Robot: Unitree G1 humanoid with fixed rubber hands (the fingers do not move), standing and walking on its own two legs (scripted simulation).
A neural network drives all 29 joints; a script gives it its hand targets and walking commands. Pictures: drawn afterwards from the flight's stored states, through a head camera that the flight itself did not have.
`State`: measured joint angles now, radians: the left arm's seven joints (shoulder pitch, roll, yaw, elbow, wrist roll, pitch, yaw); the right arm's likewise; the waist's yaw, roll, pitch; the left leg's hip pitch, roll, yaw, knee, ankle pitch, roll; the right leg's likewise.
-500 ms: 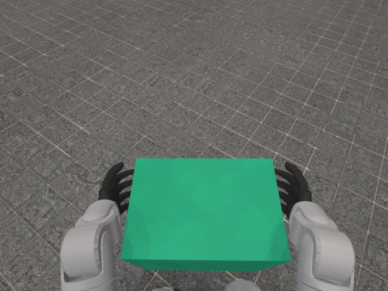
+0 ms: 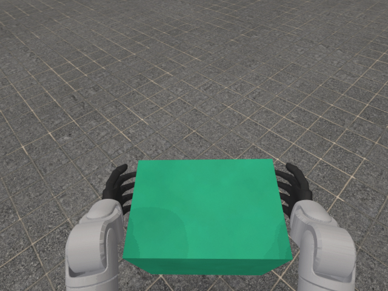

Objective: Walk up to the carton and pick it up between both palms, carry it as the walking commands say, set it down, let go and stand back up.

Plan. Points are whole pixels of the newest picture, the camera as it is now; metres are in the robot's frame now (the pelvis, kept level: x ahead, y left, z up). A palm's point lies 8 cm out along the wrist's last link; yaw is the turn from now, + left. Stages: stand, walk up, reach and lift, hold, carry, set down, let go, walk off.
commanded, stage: carry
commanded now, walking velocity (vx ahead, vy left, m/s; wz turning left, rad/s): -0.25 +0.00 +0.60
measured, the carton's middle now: (205, 222) +0.26 -0.02 +0.01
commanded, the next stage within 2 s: none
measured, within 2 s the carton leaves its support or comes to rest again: neither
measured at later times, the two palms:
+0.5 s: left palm out of the picture +0.01 +0.24 +0.08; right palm out of the picture +0.11 -0.07 +0.07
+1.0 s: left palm out of the picture -0.16 +0.26 +0.08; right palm out of the picture -0.01 -0.03 +0.09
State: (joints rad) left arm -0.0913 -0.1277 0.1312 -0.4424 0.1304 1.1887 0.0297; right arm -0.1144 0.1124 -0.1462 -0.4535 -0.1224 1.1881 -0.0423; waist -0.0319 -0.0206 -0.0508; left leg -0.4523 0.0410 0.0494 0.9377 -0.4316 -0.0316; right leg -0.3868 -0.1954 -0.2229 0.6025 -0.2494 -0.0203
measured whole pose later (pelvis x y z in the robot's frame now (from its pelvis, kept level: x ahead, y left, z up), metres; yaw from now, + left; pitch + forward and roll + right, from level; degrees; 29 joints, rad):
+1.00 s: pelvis -0.31 +0.01 +0.00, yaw +23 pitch +2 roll +1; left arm -0.07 -0.11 0.14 -0.38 0.13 1.21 0.04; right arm -0.10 0.13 -0.13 -0.35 -0.13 1.18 -0.05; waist 0.03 -0.05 -0.10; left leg -0.26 0.01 0.08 0.49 -0.26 0.00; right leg -0.42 -0.12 -0.16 0.51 -0.19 0.03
